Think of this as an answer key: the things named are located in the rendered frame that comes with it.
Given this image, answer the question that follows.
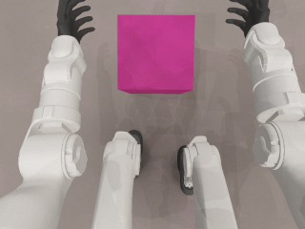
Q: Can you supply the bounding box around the robot left upper arm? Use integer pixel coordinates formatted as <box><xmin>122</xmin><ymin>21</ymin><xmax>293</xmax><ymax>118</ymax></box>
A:
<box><xmin>0</xmin><ymin>132</ymin><xmax>88</xmax><ymax>229</ymax></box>

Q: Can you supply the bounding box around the robot left shin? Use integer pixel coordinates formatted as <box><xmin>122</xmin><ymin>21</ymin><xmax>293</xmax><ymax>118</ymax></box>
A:
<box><xmin>102</xmin><ymin>131</ymin><xmax>136</xmax><ymax>163</ymax></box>

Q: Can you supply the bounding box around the robot right upper arm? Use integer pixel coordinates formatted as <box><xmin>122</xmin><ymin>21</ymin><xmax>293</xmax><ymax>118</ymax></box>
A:
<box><xmin>252</xmin><ymin>120</ymin><xmax>305</xmax><ymax>229</ymax></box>

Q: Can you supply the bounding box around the right robot hand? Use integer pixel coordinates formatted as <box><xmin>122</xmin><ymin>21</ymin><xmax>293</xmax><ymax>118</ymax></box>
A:
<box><xmin>225</xmin><ymin>0</ymin><xmax>270</xmax><ymax>38</ymax></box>

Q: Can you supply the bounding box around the robot right forearm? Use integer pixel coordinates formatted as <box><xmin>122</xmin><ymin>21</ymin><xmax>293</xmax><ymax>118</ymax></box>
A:
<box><xmin>242</xmin><ymin>22</ymin><xmax>305</xmax><ymax>123</ymax></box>

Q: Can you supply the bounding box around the robot left forearm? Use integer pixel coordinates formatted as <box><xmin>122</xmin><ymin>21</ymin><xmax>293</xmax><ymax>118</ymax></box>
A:
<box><xmin>18</xmin><ymin>35</ymin><xmax>87</xmax><ymax>175</ymax></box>

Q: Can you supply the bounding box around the left robot hand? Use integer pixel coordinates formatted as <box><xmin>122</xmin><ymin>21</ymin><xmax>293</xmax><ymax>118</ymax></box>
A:
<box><xmin>56</xmin><ymin>0</ymin><xmax>95</xmax><ymax>45</ymax></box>

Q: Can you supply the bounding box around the carton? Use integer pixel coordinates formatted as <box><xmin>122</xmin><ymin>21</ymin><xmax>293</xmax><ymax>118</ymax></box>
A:
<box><xmin>117</xmin><ymin>14</ymin><xmax>195</xmax><ymax>94</ymax></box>

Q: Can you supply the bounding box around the right robot foot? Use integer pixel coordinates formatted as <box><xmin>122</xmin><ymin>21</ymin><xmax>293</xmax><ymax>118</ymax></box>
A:
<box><xmin>177</xmin><ymin>145</ymin><xmax>193</xmax><ymax>196</ymax></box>

